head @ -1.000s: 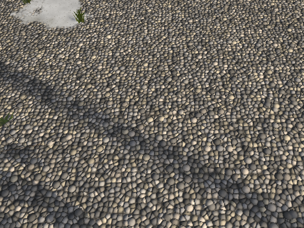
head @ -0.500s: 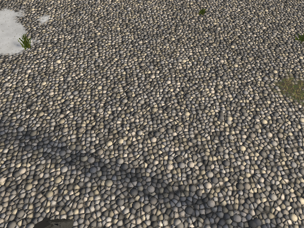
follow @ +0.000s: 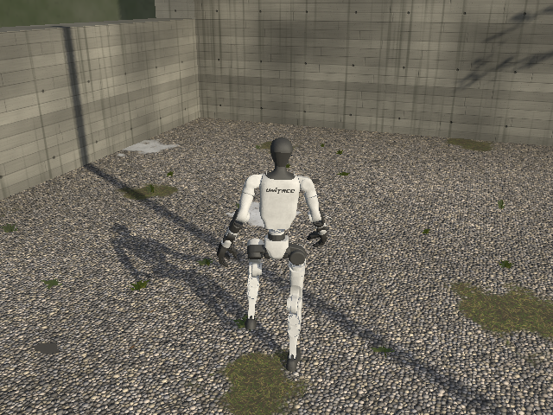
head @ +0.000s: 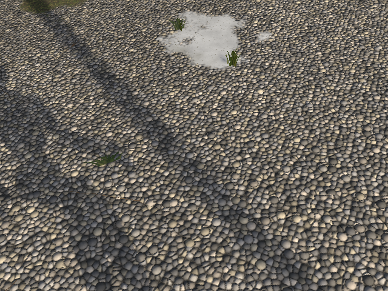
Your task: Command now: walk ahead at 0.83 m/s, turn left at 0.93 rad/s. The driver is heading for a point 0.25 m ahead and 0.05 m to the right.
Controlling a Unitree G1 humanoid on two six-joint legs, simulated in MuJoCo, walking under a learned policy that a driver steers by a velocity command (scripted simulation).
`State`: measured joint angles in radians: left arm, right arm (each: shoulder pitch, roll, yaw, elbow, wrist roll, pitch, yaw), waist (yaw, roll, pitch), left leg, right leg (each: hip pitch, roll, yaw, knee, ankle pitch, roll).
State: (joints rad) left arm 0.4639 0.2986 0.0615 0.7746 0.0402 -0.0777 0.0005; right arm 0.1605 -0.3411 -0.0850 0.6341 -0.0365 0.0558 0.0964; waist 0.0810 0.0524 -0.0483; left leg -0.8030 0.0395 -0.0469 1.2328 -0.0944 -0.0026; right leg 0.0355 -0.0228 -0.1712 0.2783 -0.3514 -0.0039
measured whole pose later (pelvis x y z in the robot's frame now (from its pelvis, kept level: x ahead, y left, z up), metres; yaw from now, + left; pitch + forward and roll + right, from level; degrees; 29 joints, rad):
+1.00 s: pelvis +0.34 +0.04 -0.01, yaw +13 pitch +0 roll +0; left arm 0.11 0.22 0.03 0.80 0.01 -0.02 0.01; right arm 0.23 -0.25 -0.03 0.94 0.00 0.03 -0.03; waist -0.02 0.00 0.03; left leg -0.11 -0.02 -0.02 0.51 -0.40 0.01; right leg -0.35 0.01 -0.01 0.55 -0.21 -0.02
